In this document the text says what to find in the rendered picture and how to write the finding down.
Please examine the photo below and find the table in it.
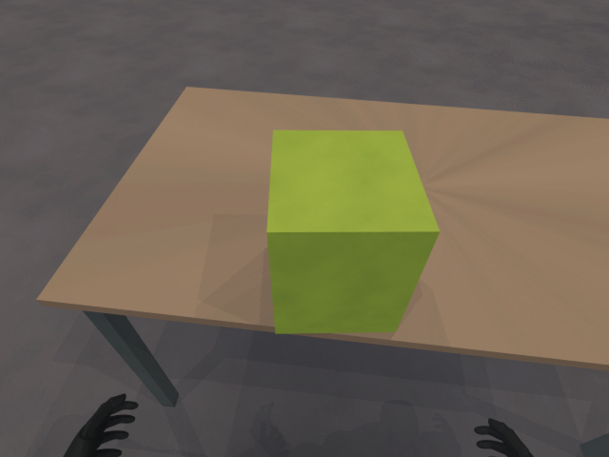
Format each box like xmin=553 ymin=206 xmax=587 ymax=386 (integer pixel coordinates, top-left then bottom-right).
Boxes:
xmin=36 ymin=87 xmax=609 ymax=457

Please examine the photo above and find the carton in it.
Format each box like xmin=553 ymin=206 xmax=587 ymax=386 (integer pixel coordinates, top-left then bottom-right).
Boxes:
xmin=266 ymin=130 xmax=440 ymax=334

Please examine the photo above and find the right robot hand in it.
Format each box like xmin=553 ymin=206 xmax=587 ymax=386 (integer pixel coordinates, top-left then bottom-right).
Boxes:
xmin=474 ymin=418 xmax=534 ymax=457

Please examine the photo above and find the left robot hand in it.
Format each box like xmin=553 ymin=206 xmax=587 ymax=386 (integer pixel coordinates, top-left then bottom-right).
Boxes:
xmin=64 ymin=393 xmax=138 ymax=457

